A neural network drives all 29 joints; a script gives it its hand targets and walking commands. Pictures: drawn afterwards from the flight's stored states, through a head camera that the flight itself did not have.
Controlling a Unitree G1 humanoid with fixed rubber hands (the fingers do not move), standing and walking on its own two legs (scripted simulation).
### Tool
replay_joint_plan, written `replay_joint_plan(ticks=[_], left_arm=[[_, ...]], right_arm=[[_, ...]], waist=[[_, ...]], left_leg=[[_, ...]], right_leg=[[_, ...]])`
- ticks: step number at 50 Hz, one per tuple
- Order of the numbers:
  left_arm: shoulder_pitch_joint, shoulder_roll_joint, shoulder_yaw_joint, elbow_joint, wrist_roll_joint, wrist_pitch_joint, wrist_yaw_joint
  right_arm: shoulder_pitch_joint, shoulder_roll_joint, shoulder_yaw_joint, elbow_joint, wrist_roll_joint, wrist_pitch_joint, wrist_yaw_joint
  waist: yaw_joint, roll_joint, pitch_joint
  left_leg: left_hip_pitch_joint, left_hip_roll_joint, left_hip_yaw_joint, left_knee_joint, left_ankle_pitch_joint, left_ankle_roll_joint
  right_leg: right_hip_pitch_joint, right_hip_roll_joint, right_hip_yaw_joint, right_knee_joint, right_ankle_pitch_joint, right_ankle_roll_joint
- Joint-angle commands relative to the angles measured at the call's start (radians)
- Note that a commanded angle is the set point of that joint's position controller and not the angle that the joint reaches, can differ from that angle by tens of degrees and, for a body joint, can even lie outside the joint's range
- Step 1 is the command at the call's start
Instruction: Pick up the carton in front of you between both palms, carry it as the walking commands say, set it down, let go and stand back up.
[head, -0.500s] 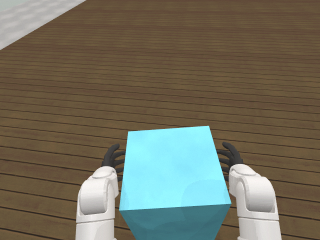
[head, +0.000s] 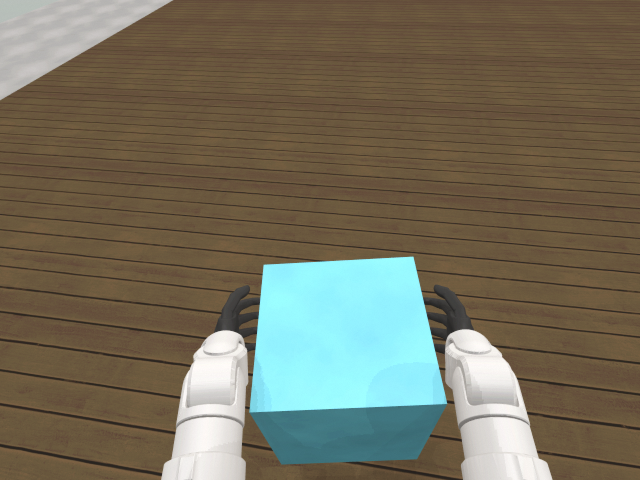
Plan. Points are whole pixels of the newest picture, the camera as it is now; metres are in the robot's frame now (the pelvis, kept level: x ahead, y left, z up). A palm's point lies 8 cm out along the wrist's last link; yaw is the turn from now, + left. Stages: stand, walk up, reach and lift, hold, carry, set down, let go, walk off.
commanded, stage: carry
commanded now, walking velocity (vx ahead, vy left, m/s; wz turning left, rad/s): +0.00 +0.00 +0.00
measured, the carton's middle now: (343, 366) +0.31 +0.00 -0.05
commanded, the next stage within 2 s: hold in 0.80 s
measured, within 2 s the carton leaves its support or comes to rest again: neither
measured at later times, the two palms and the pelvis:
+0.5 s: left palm (215, 359) +0.27 +0.16 +0.05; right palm (457, 357) +0.27 -0.14 +0.04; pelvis -0.03 +0.01 +0.00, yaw +0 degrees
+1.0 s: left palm (185, 386) +0.23 +0.19 +0.05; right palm (433, 361) +0.26 -0.11 +0.04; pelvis -0.04 +0.01 +0.01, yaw +6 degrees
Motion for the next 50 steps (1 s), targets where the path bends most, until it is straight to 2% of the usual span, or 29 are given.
replay_joint_plan(ticks=[1,5,10,17,40,41,42,43,44,45,46,47,50], left_arm=[[-0.459,-0.897,-0.511,-0.032,-0.227,-0.064,-0.227],[-0.426,-0.916,-0.561,-0.086,-0.261,-0.023,-0.229],[-0.395,-0.89,-0.55,-0.095,-0.259,0.018,-0.228],[-0.438,-0.904,-0.57,-0.115,-0.278,0.014,-0.232],[-0.42,-0.896,-0.57,-0.118,-0.277,0.02,-0.23],[-0.348,-0.936,-0.539,-0.076,-0.27,-0.001,-0.235],[-0.354,-0.912,-0.532,-0.089,-0.239,-0.031,-0.219],[-0.317,-0.887,-0.505,-0.08,-0.213,-0.039,-0.21],[-0.312,-0.884,-0.492,-0.083,-0.204,-0.043,-0.199],[-0.304,-0.873,-0.485,-0.074,-0.201,-0.045,-0.196],[-0.31,-0.869,-0.485,-0.067,-0.202,-0.051,-0.191],[-0.334,-0.876,-0.502,-0.078,-0.217,-0.053,-0.196],[-0.406,-0.899,-0.558,-0.105,-0.265,-0.052,-0.222]], right_arm=[[-0.488,0.909,0.514,-0.052,0.231,-0.072,0.225],[-0.462,0.926,0.566,-0.104,0.265,-0.033,0.228],[-0.431,0.897,0.555,-0.118,0.263,0.008,0.226],[-0.467,0.916,0.575,-0.138,0.277,0.003,0.226],[-0.455,0.911,0.577,-0.138,0.279,0.009,0.227],[-0.356,0.924,0.562,-0.172,0.276,0.007,0.23],[-0.387,0.88,0.565,-0.206,0.266,-0.012,0.228],[-0.402,0.881,0.571,-0.224,0.263,-0.015,0.228],[-0.422,0.871,0.582,-0.22,0.272,-0.02,0.231],[-0.415,0.878,0.596,-0.218,0.274,-0.022,0.232],[-0.429,0.871,0.598,-0.219,0.278,-0.026,0.236],[-0.418,0.882,0.607,-0.211,0.274,-0.027,0.234],[-0.384,0.892,0.576,-0.186,0.243,-0.033,0.217]], waist=[[0.0,-0.001,-0.235],[-0.001,-0.001,-0.248],[-0.002,0.0,-0.229],[-0.002,-0.004,-0.209],[-0.004,-0.003,-0.223],[-0.005,0.15,-0.069],[0.007,0.132,-0.094],[0.015,0.058,-0.111],[0.033,0.072,-0.136],[0.038,0.036,-0.137],[0.042,0.05,-0.142],[0.019,0.024,-0.142],[-0.029,0.017,-0.134]], left_leg=[[-0.056,0.109,-0.085,-0.1,0.359,0.016],[-0.055,0.108,-0.087,-0.097,0.358,0.018],[-0.078,0.109,-0.09,-0.105,0.326,0.022],[-0.101,0.108,-0.098,-0.122,0.272,0.03],[-0.102,0.107,-0.102,-0.109,0.311,0.035],[-0.211,-0.042,-0.279,-0.231,0.555,0.023],[-0.221,-0.047,-0.288,-0.222,0.602,0.023],[-0.075,-0.06,-0.282,-0.202,0.696,0.021],[-0.012,-0.074,-0.269,-0.206,0.654,0.017],[0.026,-0.083,-0.262,-0.204,0.663,0.017],[0.054,-0.089,-0.257,-0.217,0.607,0.015],[0.045,-0.088,-0.259,-0.217,0.606,0.012],[-0.005,-0.086,-0.258,-0.234,0.54,-0.002]], right_leg=[[0.222,-0.088,0.11,-0.048,0.277,-0.009],[0.226,-0.091,0.108,-0.055,0.274,-0.009],[0.214,-0.092,0.108,-0.061,0.248,-0.008],[0.205,-0.092,0.112,-0.077,0.201,-0.001],[0.211,-0.096,0.106,-0.073,0.227,0.003],[0.573,0.197,0.223,-0.075,0.355,-0.019],[0.604,0.175,0.264,-0.088,0.42,-0.018],[0.503,0.168,0.275,-0.115,0.44,-0.013],[0.488,0.168,0.279,-0.127,0.426,-0.004],[0.473,0.181,0.272,-0.135,0.414,0.009],[0.473,0.189,0.267,-0.146,0.369,0.013],[0.476,0.199,0.259,-0.148,0.344,0.018],[0.521,0.203,0.252,-0.162,0.299,0.009]])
